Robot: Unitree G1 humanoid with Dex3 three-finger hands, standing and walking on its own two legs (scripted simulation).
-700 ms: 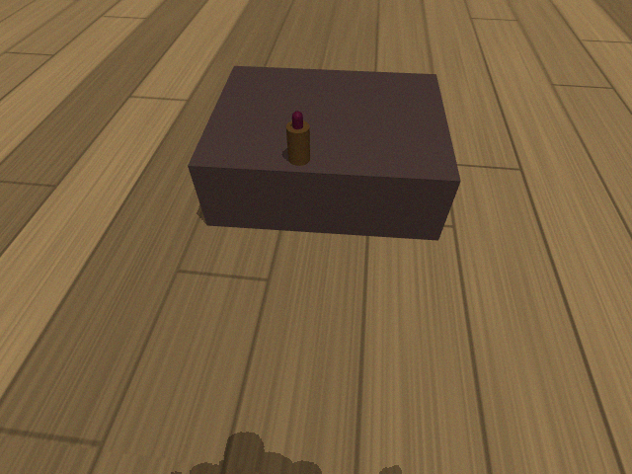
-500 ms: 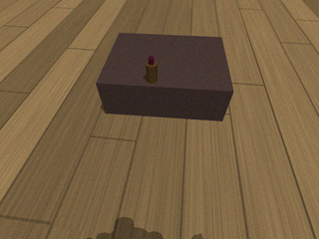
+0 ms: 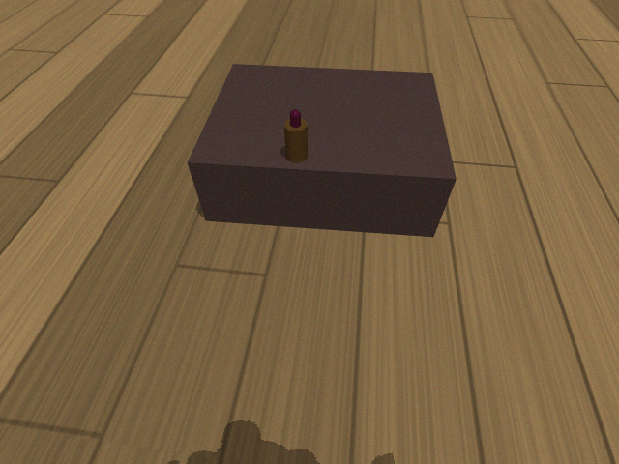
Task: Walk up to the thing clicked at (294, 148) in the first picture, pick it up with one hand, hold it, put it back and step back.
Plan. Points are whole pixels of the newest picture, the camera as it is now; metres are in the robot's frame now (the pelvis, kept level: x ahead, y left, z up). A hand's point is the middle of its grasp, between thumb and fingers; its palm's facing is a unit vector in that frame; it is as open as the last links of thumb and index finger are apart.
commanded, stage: stand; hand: left
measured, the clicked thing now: (296, 134) +1.23 +0.06 -0.35
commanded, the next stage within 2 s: walk up in 0.42 s
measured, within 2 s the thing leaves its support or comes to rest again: neither
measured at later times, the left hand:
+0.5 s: hand out of the picture +0.07 +0.26 -0.16, palm faces -0.04 -0.94 -0.33, open 7.4 cm
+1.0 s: hand (188, 454) +0.17 +0.20 -0.14, palm faces -0.05 -0.93 -0.37, open 7.4 cm
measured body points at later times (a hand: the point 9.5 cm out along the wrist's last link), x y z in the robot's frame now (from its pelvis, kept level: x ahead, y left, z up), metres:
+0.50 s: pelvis +0.00 +0.00 +0.00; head +0.00 +0.00 +0.45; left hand +0.07 +0.30 -0.13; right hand +0.08 -0.31 -0.12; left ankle +0.00 +0.11 -0.75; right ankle -0.01 -0.13 -0.74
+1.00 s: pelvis +0.14 -0.08 -0.01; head +0.14 -0.09 +0.44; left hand +0.17 +0.24 -0.12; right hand +0.19 -0.41 -0.13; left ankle +0.23 +0.06 -0.71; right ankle +0.12 -0.20 -0.75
